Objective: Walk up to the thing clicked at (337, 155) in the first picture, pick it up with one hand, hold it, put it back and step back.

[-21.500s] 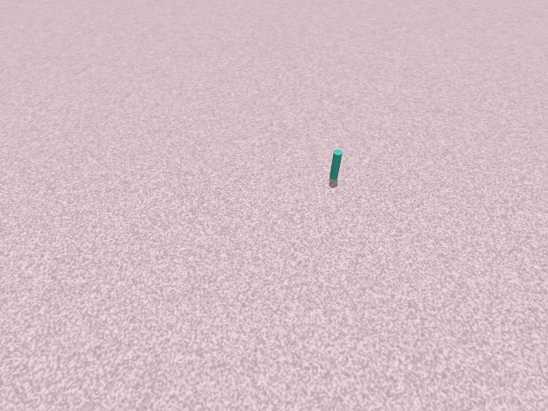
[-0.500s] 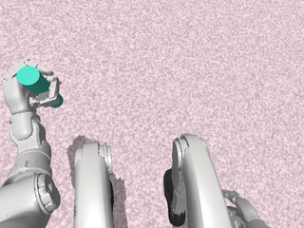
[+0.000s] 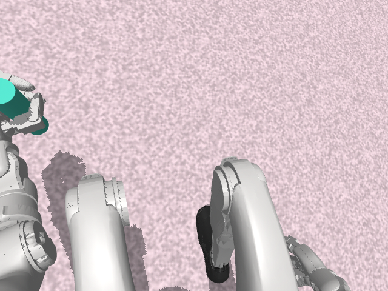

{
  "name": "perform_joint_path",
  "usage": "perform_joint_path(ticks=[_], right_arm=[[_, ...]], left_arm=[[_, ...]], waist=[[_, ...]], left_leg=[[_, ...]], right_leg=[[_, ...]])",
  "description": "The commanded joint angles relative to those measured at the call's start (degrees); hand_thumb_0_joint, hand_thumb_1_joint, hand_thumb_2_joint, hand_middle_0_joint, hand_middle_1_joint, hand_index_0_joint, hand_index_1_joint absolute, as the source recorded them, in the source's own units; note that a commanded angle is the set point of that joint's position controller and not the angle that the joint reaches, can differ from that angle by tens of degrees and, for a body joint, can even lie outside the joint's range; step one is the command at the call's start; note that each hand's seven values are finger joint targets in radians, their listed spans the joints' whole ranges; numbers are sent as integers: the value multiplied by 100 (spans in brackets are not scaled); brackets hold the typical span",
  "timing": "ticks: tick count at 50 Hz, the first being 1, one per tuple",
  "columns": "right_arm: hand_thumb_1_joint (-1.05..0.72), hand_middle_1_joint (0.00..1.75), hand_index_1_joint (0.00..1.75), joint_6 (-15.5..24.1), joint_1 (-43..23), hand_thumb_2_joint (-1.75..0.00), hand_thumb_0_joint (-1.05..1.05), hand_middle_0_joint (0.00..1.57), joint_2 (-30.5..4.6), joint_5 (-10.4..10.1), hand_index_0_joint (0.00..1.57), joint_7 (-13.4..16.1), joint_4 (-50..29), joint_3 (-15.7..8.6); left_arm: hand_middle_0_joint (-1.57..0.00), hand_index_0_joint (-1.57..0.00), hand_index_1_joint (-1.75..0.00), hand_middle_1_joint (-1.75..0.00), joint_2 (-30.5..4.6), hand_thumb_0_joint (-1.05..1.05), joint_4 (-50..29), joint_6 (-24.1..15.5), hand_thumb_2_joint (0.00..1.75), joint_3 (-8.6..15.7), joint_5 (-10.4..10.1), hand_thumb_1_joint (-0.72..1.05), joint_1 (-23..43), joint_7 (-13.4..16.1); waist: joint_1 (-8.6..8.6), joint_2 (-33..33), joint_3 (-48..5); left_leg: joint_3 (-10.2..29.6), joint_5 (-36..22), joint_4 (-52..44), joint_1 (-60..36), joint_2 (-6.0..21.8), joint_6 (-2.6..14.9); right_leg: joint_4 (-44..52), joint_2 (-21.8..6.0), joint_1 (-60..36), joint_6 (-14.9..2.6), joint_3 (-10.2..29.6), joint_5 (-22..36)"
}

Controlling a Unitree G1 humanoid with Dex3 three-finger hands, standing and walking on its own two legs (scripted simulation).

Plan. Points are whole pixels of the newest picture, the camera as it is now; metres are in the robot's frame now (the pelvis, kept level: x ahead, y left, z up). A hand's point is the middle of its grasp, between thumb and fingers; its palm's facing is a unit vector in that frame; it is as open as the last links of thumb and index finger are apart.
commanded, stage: crouch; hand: left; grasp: from the side
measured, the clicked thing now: (21, 111) +0.45 +0.29 -0.09
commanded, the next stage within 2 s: lower in 0.18 s
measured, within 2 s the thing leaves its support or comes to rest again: rests again in 1.54 s
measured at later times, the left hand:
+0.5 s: hand (38, 115) +0.46 +0.28 -0.13, palm faces +0.30 -0.96 -0.01, open 5.4 cm
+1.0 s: hand (47, 120) +0.47 +0.28 -0.18, palm faces +0.31 -0.95 -0.01, open 5.4 cm
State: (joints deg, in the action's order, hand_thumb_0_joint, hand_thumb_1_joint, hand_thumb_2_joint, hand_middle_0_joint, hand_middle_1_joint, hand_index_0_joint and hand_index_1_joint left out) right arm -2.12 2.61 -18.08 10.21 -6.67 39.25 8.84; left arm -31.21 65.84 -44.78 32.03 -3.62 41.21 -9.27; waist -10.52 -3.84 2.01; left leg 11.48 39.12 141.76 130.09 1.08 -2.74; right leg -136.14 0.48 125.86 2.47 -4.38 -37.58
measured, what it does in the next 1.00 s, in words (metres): stands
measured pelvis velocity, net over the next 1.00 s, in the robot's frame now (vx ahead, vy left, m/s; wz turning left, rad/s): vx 0.00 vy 0.01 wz -0.10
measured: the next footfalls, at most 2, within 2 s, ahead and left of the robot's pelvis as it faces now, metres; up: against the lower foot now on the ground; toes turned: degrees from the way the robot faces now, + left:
none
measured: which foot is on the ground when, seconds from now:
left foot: down 0.00-1.00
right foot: down 0.00-1.00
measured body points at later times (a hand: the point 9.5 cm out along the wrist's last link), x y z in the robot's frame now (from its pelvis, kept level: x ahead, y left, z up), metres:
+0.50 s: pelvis +0.00 +0.01 -0.02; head +0.24 +0.11 +0.35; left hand +0.44 +0.33 -0.12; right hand +0.12 -0.27 -0.10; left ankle +0.08 +0.14 -0.28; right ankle +0.11 -0.13 -0.28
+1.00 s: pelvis +0.00 +0.01 -0.03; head +0.25 +0.14 +0.31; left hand +0.44 +0.32 -0.17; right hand +0.12 -0.26 -0.09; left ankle +0.08 +0.14 -0.28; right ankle +0.11 -0.13 -0.28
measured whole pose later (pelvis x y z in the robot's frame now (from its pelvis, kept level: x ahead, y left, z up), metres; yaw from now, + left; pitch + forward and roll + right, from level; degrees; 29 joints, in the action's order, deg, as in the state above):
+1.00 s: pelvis +0.00 +0.01 -0.03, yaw -6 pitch +17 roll -14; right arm -3.3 -6.4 -21.4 18.2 -7.8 33.9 23.4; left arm -45.1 78.4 -56.1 34.6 -3.9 40.7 -4.2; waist -15.3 -12.0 15.0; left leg 19.2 40.9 151.0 129.0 0.5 -2.4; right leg -139.3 2.9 122.0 4.5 -9.7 -36.6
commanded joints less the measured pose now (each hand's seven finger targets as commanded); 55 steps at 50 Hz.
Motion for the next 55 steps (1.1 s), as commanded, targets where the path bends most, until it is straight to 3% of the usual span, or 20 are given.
perform_joint_path(ticks=[1, 2, 3, 8, 9, 12, 15, 17, 18, 21, 23, 25, 30, 36, 43, 49, 52, 55], right_arm=[[-90, 30, 30, -6, 744, -91, 0, 20, -1515, 63, 20, 26, -169, -392], [-90, 30, 30, -5, 695, -91, 0, 20, -1519, 72, 20, 27, -185, -393], [-91, 30, 30, -23, 696, -91, 0, 20, -1520, 85, 20, 22, -195, -360], [-90, 30, 30, -50, 576, -91, 0, 20, -1623, 136, 20, -7, -240, -299], [-90, 30, 30, -67, 601, -91, 0, 20, -1627, 153, 20, -13, -245, -274], [-90, 30, 30, -85, 538, -91, 0, 20, -1649, 173, 20, -12, -266, -237], [-91, 30, 30, -93, 469, -91, 0, 20, -1700, 187, 20, -14, -281, -190], [-91, 30, 30, -108, 428, -91, 0, 20, -1699, 208, 20, -31, -317, -113], [-91, 30, 30, -117, 401, -91, 0, 20, -1714, 208, 20, -36, -340, -65], [-91, 30, 30, -105, 294, -90, 0, 20, -1749, 265, 20, -51, -390, 81], [-91, 30, 30, -115, 224, -90, 0, 20, -1817, 319, 20, -50, -407, 134], [-91, 30, 30, -100, 99, -90, 0, 20, -1839, 363, 20, -53, -450, 216], [-91, 30, 30, -106, -51, -90, 0, 20, -1978, 508, 20, -36, -476, 398], [-91, 30, 30, -122, -195, -90, 0, 20, -2083, 635, 20, -35, -513, 580], [-91, 30, 30, -149, -309, -90, 0, 20, -2174, 751, 20, -21, -564, 759], [-91, 30, 30, -175, -416, -90, 0, 20, -2242, 827, 20, -23, -611, 891], [-91, 30, 30, -189, -510, -90, 0, 20, -2243, 866, 20, -24, -671, 983], [-90, 30, 30, -198, -599, -90, 0, 20, -2284, 898, 20, -22, -714, 1035]], left_arm=[[-130, -131, -139, -139, -1318, 0, -1091, -487, 131, 45, -87, 61, 1514, 60], [-131, -131, -139, -139, -1446, 0, -1125, -504, 131, 130, -86, 59, 1516, 85], [-132, -133, -140, -141, -1339, 0, -1080, -499, 131, 54, -94, 58, 1447, 81], [-132, -132, -139, -139, -1516, 0, -1125, -576, 131, 134, -120, 59, 1427, 114], [-132, -133, -140, -140, -1376, 0, -1083, -576, 131, 109, -157, 60, 1306, 109], [-132, -133, -140, -141, -1558, 0, -1261, -607, 132, 125, -164, 59, 1369, 119], [-134, -136, -142, -143, -1505, 0, -1145, -614, 129, 36, -141, 57, 1301, 117], [-135, -137, -143, -144, -1559, 0, -904, -629, 129, 135, -150, 53, 1184, 183], [-136, -137, -144, -145, -1423, 0, -680, -648, 130, 72, -195, 53, 1119, 181], [-136, -138, -143, -144, -1613, 0, -628, -814, 129, 139, -237, 54, 1133, 211], [-135, -137, -142, -143, -1878, 0, -488, -906, 128, 203, -159, 56, 1254, 231], [-136, -138, -143, -144, -1850, 0, -395, -1018, 128, 141, -165, 56, 1347, 226], [-134, -136, -140, -142, -2250, 0, -238, -1246, 126, 311, -135, 51, 1326, 280], [-131, -133, -139, -140, -2313, 0, 16, -1407, 126, 301, -155, 49, 1281, 340], [-130, -132, -140, -141, -2450, 0, 272, -1513, 127, 302, -116, 49, 1093, 456], [-130, -132, -140, -141, -2612, 0, 395, -1627, 129, 272, -94, 49, 1317, 595], [-131, -133, -140, -142, -2778, 0, 522, -1677, 128, 322, -67, 47, 1203, 665], [-133, -135, -142, -144, -2778, 0, 691, -1754, 130, 294, -33, 49, 1146, 702]], waist=[[-160, 1713, -3740], [-93, 1637, -3724], [-137, 1694, -3692], [-178, 1752, -3640], [-208, 1697, -3651], [-179, 1840, -3717], [-277, 1846, -3448], [-308, 1691, -3347], [-404, 1531, -3252], [-402, 1584, -3209], [-461, 1628, -3114], [-530, 1705, -2945], [-579, 1982, -2896], [-738, 2013, -2730], [-800, 2049, -2585], [-966, 2017, -2361], [-925, 1989, -2298], [-989, 2017, -2193]], left_leg=[[-564, -751, -1478, -2403, 62, 248], [-588, -680, -1437, -2283, 58, 261], [-570, -778, -1424, -2343, 63, 246], [-499, -680, -1340, -2295, 75, 235], [-484, -801, -1312, -2361, 72, 234], [-490, -830, -1254, -2372, 83, 228], [-418, -798, -1260, -2303, 92, 221], [-393, -735, -1195, -2160, 93, 238], [-354, -724, -1144, -2113, 97, 248], [-302, -807, -1081, -2154, 107, 239], [-275, -690, -1050, -2124, 125, 247], [-248, -540, -1058, -2148, 137, 238], [-153, -672, -1011, -2417, 188, 175], [-60, -816, -904, -2430, 212, 162], [58, -992, -856, -2525, 250, 134], [137, -828, -788, -2451, 268, 156], [158, -707, -777, -2369, 278, 164], [224, -640, -826, -2439, 298, 135]], right_leg=[[1130, 180, -2061, -367, -589, 1024], [1156, 200, -2076, -364, -566, 958], [1116, 199, -2084, -366, -587, 1047], [1031, 214, -2059, -366, -666, 976], [1044, 211, -2126, -350, -682, 1101], [1011, 225, -2157, -356, -664, 1132], [952, 218, -2004, -362, -730, 1112], [965, 243, -2089, -350, -759, 1073], [962, 252, -2069, -335, -793, 1081], [909, 275, -2171, -329, -840, 1141], [905, 276, -2145, -321, -858, 1048], [901, 283, -2029, -328, -895, 944], [801, 307, -2069, -338, -997, 1057], [736, 328, -2189, -317, -1082, 1254], [676, 352, -2299, -292, -1187, 1422], [702, 386, -2270, -262, -1246, 1348], [732, 413, -2313, -254, -1279, 1254], [686, 427, -2247, -257, -1365, 1190]])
